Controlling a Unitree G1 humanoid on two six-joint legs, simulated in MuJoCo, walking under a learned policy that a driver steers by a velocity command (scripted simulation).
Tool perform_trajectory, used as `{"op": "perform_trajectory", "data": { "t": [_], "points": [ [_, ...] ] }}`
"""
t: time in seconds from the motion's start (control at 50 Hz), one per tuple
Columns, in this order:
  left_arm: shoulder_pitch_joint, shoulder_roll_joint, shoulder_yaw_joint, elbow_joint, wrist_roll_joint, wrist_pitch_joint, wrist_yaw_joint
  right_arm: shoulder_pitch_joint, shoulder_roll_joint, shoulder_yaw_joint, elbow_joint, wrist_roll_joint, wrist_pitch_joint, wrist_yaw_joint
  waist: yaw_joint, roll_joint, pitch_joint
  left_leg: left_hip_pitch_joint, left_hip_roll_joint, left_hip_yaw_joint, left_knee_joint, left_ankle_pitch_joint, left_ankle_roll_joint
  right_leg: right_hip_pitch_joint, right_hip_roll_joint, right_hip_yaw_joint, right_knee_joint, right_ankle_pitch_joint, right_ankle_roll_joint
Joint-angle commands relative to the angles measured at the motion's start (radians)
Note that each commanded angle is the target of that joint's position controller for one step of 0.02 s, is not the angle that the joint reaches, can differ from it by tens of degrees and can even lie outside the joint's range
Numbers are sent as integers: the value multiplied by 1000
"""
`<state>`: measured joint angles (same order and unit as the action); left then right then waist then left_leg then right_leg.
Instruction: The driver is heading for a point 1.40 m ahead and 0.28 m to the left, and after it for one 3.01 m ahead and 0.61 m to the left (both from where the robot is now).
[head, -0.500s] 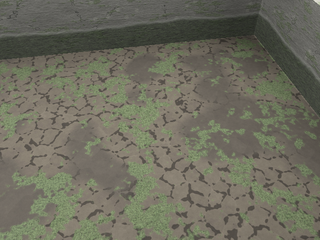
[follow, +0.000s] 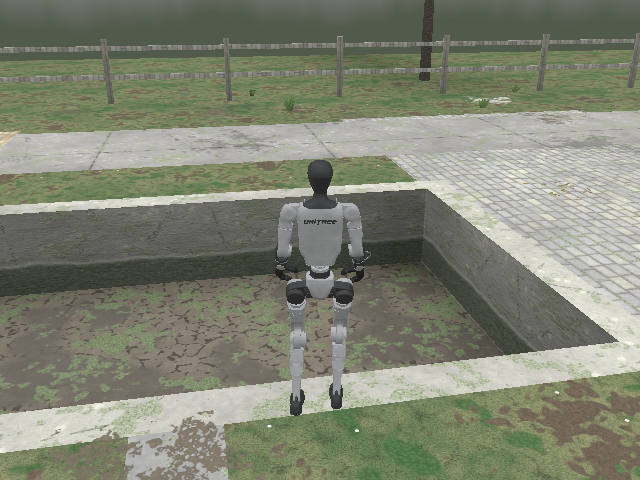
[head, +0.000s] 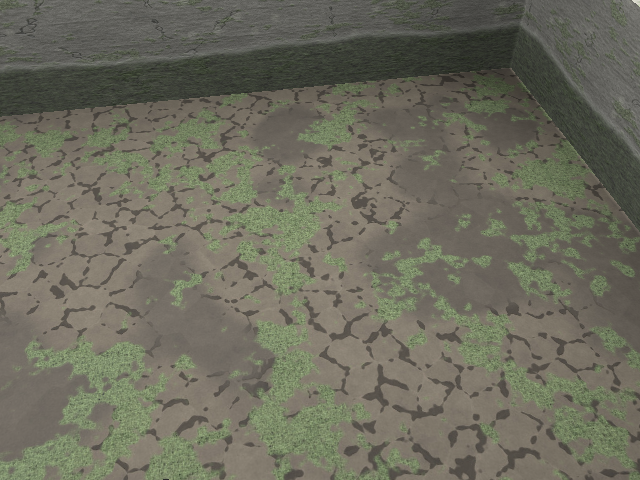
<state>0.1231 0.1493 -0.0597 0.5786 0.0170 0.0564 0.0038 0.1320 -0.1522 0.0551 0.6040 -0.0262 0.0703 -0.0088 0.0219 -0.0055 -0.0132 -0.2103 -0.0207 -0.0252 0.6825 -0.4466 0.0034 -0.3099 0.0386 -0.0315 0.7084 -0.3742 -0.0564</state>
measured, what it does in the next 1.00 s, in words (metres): stands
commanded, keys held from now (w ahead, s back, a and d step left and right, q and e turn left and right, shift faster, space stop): w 1.00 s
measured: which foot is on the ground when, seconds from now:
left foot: down 0.00-1.00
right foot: down 0.00-1.00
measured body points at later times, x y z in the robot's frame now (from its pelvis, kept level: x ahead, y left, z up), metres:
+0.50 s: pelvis +0.00 +0.00 +0.00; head -0.01 +0.00 +0.45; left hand +0.19 +0.20 -0.08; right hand +0.19 -0.19 -0.08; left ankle -0.05 +0.12 -0.72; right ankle +0.00 -0.08 -0.72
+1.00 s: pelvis +0.00 +0.00 +0.00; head -0.01 +0.00 +0.45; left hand +0.19 +0.20 -0.08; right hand +0.19 -0.19 -0.08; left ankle -0.05 +0.12 -0.72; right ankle +0.00 -0.08 -0.72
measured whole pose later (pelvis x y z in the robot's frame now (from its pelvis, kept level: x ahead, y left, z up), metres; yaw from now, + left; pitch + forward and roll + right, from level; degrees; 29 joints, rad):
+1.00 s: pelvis +0.00 +0.00 +0.00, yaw +0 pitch -1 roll +0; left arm 0.13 0.14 -0.06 0.58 0.02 0.05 0.01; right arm 0.13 -0.15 0.06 0.61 -0.03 0.07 -0.01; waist 0.02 0.00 -0.02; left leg -0.21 -0.02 -0.03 0.68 -0.45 0.00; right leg -0.31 0.03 -0.04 0.70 -0.37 -0.06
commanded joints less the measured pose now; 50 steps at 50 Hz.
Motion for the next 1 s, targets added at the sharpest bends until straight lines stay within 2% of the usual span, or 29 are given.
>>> {"op": "perform_trajectory", "data": {
  "t": [0.02, 0.08, 0.1, 0.14, 0.2, 0.24, 0.3, 0.32, 0.34, 0.38, 0.4, 0.44, 0.48, 0.54, 0.56, 0.6, 0.66, 0.68, 0.72, 0.78, 0.8, 0.82, 0.84, 0.88, 0.9, 0.92, 0.96, 0.98, 1.0],
  "points": [
    [-36, 59, 18, -78, 1, -23, 6, -46, -69, -23, -75, 0, -21, -4, -2, 11, -139, 48, 27, -39, -71, 220, 18, 42, -75, 93, -131, 221, -15],
    [-90, 67, 19, -94, -8, -16, 11, -76, -57, -16, -82, 0, -25, -2, -8, -6, -37, 2, 19, -37, -88, 181, 19, 0, -80, 111, -157, 184, -19],
    [-130, 62, 17, -114, -1, -17, -3, -123, -71, -16, -108, 2, -13, -1, 10, 0, 14, -34, 39, -55, -76, 374, 17, -25, -77, 72, -103, 364, -14],
    [-35, 59, 18, -78, 2, -23, 6, -46, -69, -23, -75, 0, -21, -4, -1, 12, -139, 47, 27, -40, -72, 222, 19, 43, -75, 92, -130, 221, -14],
    [-131, 61, 18, -113, 0, -20, -3, -122, -70, -16, -107, 2, -14, -2, 9, 0, 4, -32, 40, -56, -76, 374, 18, -16, -78, 71, -100, 369, -15],
    [-38, 59, 17, -79, 1, -23, 6, -50, -67, -22, -77, 0, -19, -4, -2, 9, -133, 43, 24, -39, -70, 216, 18, 38, -77, 92, -131, 223, -14],
    [-90, 66, 19, -94, -8, -16, 11, -76, -56, -15, -83, 0, -24, -2, -8, -9, -38, 0, 18, -37, -86, 176, 18, -1, -82, 111, -158, 182, -19],
    [-130, 62, 17, -114, -1, -17, -3, -123, -70, -16, -108, 2, -13, -1, 9, -2, 13, -36, 38, -55, -74, 368, 16, -26, -78, 71, -104, 362, -14],
    [-51, 58, 17, -86, 0, -19, 7, -58, -68, -21, -77, -1, -21, -3, -1, 8, -103, 28, 25, -43, -76, 210, 19, 25, -78, 97, -140, 207, -16],
    [-124, 62, 18, -112, 3, -20, -4, -114, -70, -16, -106, 0, -14, -1, 9, -3, -1, -30, 42, -60, -77, 384, 18, -18, -75, 68, -99, 363, -13],
    [-48, 58, 18, -85, 1, -22, 8, -54, -70, -21, -75, 0, -23, -4, 0, 13, -119, 36, 27, -45, -77, 216, 21, 39, -76, 94, -134, 210, -16],
    [-126, 63, 18, -112, 2, -20, -3, -118, -69, -15, -107, 1, -13, -2, 10, -2, 3, -33, 42, -59, -76, 384, 18, -20, -75, 67, -97, 367, -13],
    [-35, 59, 18, -78, 1, -24, 7, -49, -70, -23, -76, 0, -21, -5, -1, 13, -140, 45, 24, -40, -69, 221, 19, 46, -76, 89, -127, 227, -13],
    [-89, 66, 19, -94, -8, -16, 11, -76, -56, -15, -82, -1, -23, -2, -8, -9, -38, -1, 17, -38, -85, 179, 19, 1, -82, 108, -156, 186, -18],
    [-129, 61, 17, -114, -1, -17, -3, -122, -70, -16, -108, 2, -12, -1, 9, -3, 12, -37, 37, -56, -73, 371, 16, -24, -79, 69, -102, 365, -14],
    [-33, 58, 18, -79, 2, -24, 7, -46, -69, -23, -75, 0, -21, -4, -1, 10, -141, 45, 25, -42, -69, 220, 19, 43, -77, 89, -129, 221, -14],
    [-88, 66, 19, -95, -8, -16, 11, -76, -57, -15, -82, 0, -24, -2, -8, -7, -37, -1, 18, -40, -86, 181, 19, 1, -82, 107, -156, 183, -18],
    [-128, 62, 18, -114, 0, -17, -3, -123, -71, -16, -108, 2, -13, -1, 10, -1, 13, -38, 37, -58, -74, 373, 17, -25, -79, 68, -101, 363, -14],
    [-33, 58, 18, -79, 2, -24, 7, -46, -69, -23, -75, 0, -21, -4, -1, 12, -140, 44, 25, -43, -70, 222, 19, 43, -77, 88, -128, 220, -14],
    [-87, 66, 19, -95, -8, -17, 12, -76, -57, -15, -82, 0, -24, -2, -7, -6, -37, -2, 17, -40, -86, 182, 20, 1, -82, 106, -155, 183, -18],
    [-128, 62, 18, -114, 0, -17, -3, -123, -71, -16, -108, 2, -13, -1, 10, -1, 13, -38, 37, -58, -74, 375, 17, -24, -79, 67, -100, 364, -13],
    [-91, 43, 11, -101, 22, -21, -8, -109, -75, -20, -103, -4, -7, 2, 16, 3, -56, -12, 45, -72, -64, 409, 21, 9, -78, 57, -91, 400, -14],
    [-32, 59, 18, -78, 2, -24, 6, -47, -70, -23, -75, -1, -19, -3, 0, 10, -137, 44, 23, -42, -70, 218, 18, 42, -77, 88, -128, 222, -14],
    [-82, 67, 20, -91, -8, -19, 11, -70, -55, -15, -81, 0, -24, -3, -9, -7, -53, 4, 18, -41, -87, 182, 19, 9, -81, 102, -152, 186, -17],
    [-126, 50, 12, -109, 10, -19, -3, -127, -65, -15, -110, -1, -10, 2, 8, -5, -2, -34, 37, -65, -75, 372, 18, -13, -81, 64, -104, 378, -15],
    [-49, 49, 11, -83, 8, -19, 7, -66, -66, -20, -80, -3, -15, 0, -3, 7, -105, 29, 20, -49, -77, 203, 19, 29, -82, 91, -145, 223, -17],
    [-122, 52, 11, -108, 10, -20, -5, -122, -64, -14, -110, -3, -6, 3, 7, -12, -2, -31, 37, -65, -77, 371, 15, -16, -79, 63, -107, 376, -14],
    [-47, 50, 11, -81, 8, -22, 6, -59, -66, -20, -78, -4, -15, 0, -4, 7, -119, 35, 22, -53, -80, 204, 19, 40, -81, 90, -144, 222, -17],
    [-69, 59, 12, -84, 1, -19, 9, -70, -58, -16, -83, -3, -16, 0, -11, -5, -58, 12, 15, -46, -88, 184, 17, 10, -82, 96, -159, 201, -17]
  ]
}}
